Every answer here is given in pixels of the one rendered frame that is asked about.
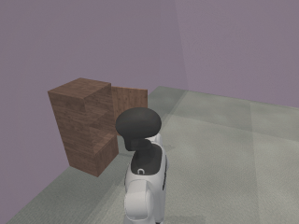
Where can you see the left robot upper arm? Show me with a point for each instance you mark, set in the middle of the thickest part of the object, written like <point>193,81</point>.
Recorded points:
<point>139,203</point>

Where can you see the humanoid robot torso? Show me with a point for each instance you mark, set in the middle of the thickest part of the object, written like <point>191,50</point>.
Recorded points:
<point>156,184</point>

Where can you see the robot head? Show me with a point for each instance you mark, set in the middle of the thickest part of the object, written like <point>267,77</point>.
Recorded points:
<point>135,125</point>

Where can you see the right robot upper arm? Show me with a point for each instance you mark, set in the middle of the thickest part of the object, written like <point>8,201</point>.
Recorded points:
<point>158,139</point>

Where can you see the cupboard door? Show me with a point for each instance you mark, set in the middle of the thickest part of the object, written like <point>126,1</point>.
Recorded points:
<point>124,98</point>

